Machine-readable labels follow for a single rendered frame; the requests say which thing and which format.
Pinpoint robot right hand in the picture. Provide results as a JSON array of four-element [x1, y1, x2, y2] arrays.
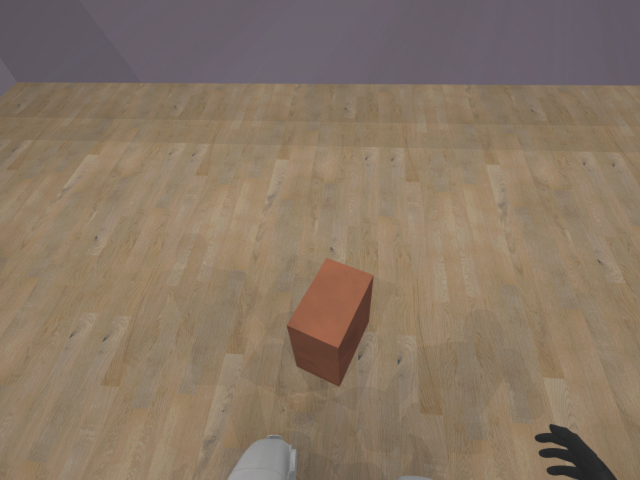
[[535, 424, 617, 480]]

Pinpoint left robot thigh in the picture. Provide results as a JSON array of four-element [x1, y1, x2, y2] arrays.
[[227, 439, 297, 480]]

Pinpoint carton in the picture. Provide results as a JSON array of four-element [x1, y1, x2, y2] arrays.
[[287, 258, 374, 387]]

